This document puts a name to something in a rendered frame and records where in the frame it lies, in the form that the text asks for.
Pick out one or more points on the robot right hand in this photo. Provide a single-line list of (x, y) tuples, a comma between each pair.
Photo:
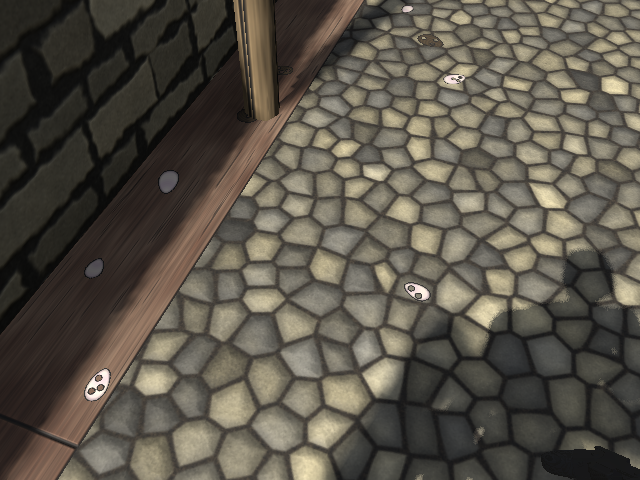
[(582, 464)]

